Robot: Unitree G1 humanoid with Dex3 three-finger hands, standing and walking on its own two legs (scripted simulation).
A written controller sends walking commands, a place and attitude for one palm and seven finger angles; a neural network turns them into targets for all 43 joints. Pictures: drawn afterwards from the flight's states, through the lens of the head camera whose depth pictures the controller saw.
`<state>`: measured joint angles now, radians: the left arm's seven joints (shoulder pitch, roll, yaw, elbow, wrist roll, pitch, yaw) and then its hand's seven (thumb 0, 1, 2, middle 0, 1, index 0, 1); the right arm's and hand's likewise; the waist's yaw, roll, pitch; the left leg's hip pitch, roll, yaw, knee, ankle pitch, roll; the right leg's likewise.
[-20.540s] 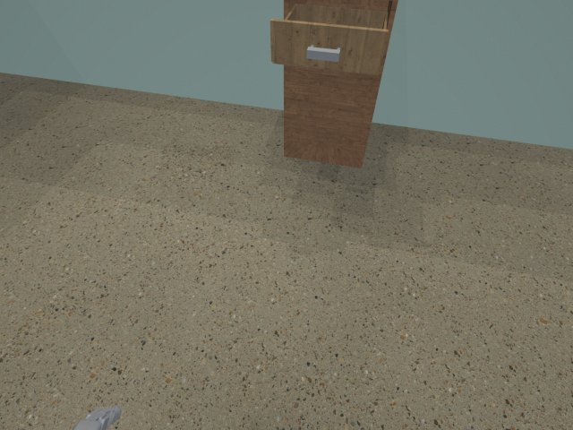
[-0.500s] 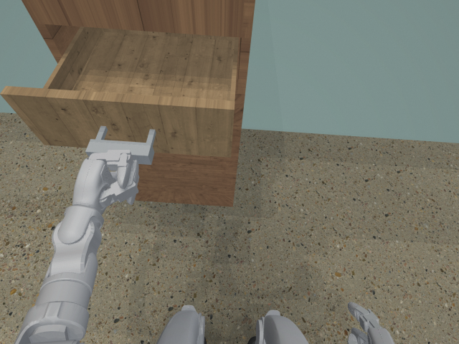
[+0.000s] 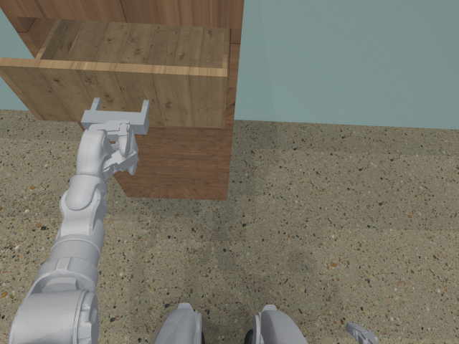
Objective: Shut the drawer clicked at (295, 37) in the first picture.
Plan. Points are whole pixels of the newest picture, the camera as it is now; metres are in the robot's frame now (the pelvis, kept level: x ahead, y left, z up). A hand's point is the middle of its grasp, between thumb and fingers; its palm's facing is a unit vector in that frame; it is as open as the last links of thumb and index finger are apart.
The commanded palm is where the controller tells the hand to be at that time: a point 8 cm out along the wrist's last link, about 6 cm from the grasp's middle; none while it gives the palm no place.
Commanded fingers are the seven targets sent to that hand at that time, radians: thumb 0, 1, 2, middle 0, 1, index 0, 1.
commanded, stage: push the drawer shut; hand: left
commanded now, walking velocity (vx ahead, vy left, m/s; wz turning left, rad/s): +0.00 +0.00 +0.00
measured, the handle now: (119, 113) +0.51 +0.21 +0.05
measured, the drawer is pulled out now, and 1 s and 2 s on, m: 0.13 0.02 0.00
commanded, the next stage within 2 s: pull the fist back off the drawer in 1.60 s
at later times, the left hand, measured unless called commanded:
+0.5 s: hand (134, 129) +0.48 +0.17 +0.04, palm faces -0.05 -1.00 -0.04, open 3.0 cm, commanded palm +0.48 +0.22 +0.05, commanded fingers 0.00 0.90 0.90 -1.40 -1.60 -1.40 -1.60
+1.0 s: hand (139, 104) +0.54 +0.17 +0.05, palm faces -0.04 -1.00 -0.03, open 3.2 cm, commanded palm +0.54 +0.21 +0.05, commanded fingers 0.00 0.90 0.90 -1.40 -1.60 -1.40 -1.60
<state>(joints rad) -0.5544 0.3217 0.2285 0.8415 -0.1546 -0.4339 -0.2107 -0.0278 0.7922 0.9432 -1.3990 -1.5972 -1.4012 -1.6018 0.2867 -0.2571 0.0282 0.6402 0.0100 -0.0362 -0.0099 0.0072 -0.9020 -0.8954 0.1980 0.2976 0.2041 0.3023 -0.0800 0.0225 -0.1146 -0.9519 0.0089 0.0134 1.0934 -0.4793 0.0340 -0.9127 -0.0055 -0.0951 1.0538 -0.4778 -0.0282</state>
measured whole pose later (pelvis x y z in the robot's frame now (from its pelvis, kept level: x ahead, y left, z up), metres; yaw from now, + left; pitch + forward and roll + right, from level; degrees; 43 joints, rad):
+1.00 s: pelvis -0.01 +0.01 -0.02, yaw -2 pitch +26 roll -5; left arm -1.03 0.57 0.38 1.24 -0.04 -0.41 -0.23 0.04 0.71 0.90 -1.40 -1.60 -1.40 -1.60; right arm 0.37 -0.27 0.06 0.65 -0.04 0.01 0.01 0.00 -0.90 -0.90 0.20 0.30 0.20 0.30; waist -0.22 0.04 -0.11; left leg -1.17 0.04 -0.01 1.20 -0.49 0.04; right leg -1.11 0.02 -0.12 1.11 -0.46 -0.03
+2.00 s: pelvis -0.03 +0.01 -0.04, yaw -2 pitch +30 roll -7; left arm -1.27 0.71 0.34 1.34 0.02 -0.30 -0.21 0.07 0.54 0.88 -1.40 -1.60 -1.40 -1.60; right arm 0.42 -0.28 0.10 0.67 -0.06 -0.04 0.01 0.00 -0.90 -0.90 0.20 0.30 0.20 0.30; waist -0.29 0.05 -0.09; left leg -1.31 0.03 -0.05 1.25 -0.46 0.05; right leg -1.22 0.02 -0.15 1.13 -0.43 -0.02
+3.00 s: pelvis +0.05 +0.01 +0.04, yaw -1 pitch +13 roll -3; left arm -0.23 0.33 0.24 0.44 -0.25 -0.24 -0.25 0.01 0.90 0.90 -1.40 -1.60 -1.40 -1.60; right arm 0.28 -0.27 0.01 0.54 0.05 0.03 0.01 0.01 -0.90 -0.90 0.20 0.30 0.20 0.30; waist -0.05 0.05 -0.13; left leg -0.61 0.02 0.02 0.84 -0.45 0.04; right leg -0.56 0.02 -0.07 0.76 -0.42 -0.01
